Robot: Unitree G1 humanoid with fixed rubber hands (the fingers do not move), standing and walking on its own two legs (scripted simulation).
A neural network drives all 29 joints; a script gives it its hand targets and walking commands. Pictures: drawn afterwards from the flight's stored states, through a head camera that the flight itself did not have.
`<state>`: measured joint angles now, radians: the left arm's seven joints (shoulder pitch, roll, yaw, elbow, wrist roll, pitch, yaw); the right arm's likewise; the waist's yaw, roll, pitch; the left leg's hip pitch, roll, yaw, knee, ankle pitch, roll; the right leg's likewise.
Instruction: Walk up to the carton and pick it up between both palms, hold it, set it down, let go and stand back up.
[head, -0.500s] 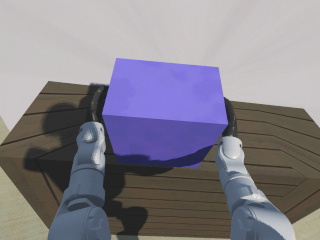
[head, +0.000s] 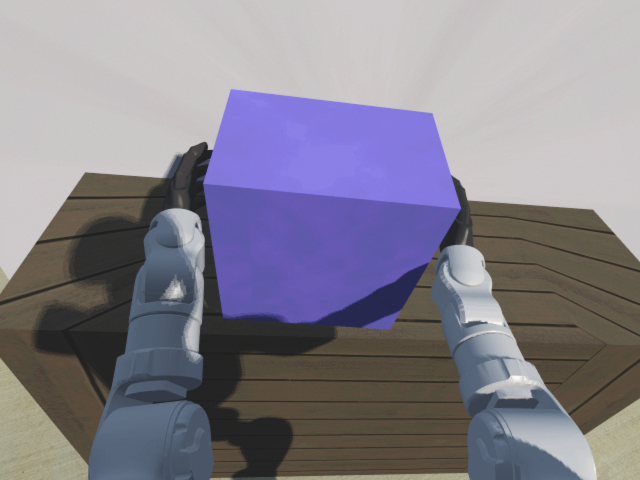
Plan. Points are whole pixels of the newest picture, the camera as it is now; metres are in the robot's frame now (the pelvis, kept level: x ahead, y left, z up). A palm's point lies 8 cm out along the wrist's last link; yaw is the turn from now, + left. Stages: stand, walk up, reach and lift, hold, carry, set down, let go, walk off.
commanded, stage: reach and lift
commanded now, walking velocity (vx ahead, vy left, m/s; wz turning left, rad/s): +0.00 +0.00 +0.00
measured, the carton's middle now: (319, 223) +0.42 +0.02 +0.13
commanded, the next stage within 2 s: hold in 1.82 s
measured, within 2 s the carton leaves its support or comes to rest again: neither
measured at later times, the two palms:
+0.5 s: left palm (181, 194) +0.36 +0.18 +0.20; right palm (472, 227) +0.36 -0.16 +0.19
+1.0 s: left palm (178, 164) +0.36 +0.18 +0.24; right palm (493, 197) +0.36 -0.16 +0.24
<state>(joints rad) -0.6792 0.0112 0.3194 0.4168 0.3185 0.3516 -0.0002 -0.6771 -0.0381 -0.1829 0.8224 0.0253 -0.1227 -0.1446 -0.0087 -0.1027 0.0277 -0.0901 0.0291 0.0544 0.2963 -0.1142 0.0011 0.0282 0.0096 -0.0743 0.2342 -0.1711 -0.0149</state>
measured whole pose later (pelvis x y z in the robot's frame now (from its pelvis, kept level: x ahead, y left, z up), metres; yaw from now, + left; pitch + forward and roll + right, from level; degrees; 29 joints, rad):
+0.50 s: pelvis +0.00 +0.00 +0.00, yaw +0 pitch -10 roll +0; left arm -0.67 0.02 0.32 0.16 0.37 0.70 -0.04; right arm -0.71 -0.06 -0.09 0.63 0.14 0.18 -0.16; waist -0.07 -0.09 0.08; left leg 0.00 0.02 0.05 0.31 -0.13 0.00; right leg 0.11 0.00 -0.08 0.27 -0.20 -0.01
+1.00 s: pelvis -0.02 -0.01 +0.00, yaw +1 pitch -9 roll +0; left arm -0.83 0.10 0.34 0.32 0.34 0.80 -0.05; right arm -0.88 -0.08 -0.12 0.73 0.19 0.33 -0.19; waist -0.09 -0.08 0.00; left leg -0.04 0.03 0.04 0.31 -0.11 -0.01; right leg 0.06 0.01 -0.09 0.30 -0.19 -0.02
